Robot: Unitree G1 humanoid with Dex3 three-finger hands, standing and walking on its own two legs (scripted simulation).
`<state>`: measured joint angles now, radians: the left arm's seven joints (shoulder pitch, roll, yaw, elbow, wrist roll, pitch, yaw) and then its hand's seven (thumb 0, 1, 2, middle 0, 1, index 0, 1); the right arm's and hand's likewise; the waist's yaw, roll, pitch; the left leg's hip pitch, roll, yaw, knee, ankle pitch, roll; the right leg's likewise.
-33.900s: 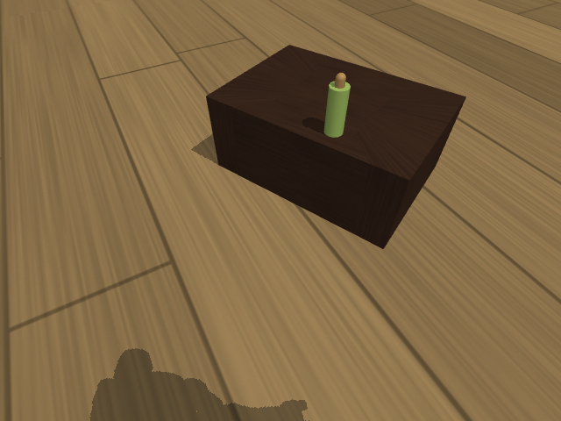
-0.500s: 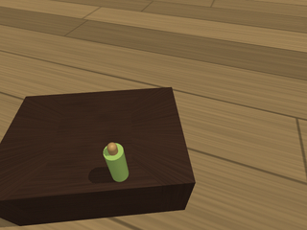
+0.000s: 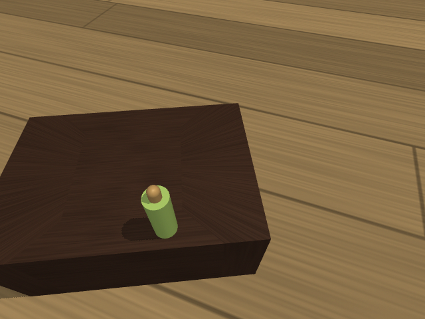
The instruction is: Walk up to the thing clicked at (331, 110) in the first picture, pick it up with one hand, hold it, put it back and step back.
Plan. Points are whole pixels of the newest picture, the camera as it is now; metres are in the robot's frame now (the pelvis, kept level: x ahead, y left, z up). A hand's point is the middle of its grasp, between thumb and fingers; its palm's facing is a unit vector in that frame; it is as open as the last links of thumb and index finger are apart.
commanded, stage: step back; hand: left
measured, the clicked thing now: (159, 210) +0.45 +0.17 -0.23
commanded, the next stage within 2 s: none
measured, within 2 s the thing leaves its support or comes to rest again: neither
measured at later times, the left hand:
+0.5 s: hand out of the picture +0.01 +0.28 -0.17, palm faces -0.08 -0.91 -0.40, open 7.4 cm
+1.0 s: hand out of the picture -0.08 +0.29 -0.16, palm faces -0.01 -0.93 -0.37, open 7.4 cm
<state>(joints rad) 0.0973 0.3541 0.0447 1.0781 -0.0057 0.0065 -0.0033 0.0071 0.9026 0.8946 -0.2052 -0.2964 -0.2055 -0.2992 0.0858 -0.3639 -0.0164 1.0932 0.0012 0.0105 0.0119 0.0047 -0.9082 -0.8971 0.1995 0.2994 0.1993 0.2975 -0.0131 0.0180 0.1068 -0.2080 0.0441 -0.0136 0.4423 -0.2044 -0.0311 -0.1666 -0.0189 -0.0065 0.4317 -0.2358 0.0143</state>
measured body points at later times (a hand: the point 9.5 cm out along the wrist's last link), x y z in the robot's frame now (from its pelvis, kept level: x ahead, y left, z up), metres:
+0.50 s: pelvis -0.09 +0.01 -0.03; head -0.03 +0.00 +0.42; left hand +0.01 +0.32 -0.15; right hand +0.01 -0.31 -0.15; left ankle +0.02 +0.14 -0.74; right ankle -0.12 -0.11 -0.75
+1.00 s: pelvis -0.21 +0.03 -0.01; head -0.15 +0.04 +0.43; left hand -0.08 +0.34 -0.13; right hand -0.10 -0.28 -0.12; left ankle -0.16 +0.13 -0.74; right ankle -0.24 -0.12 -0.66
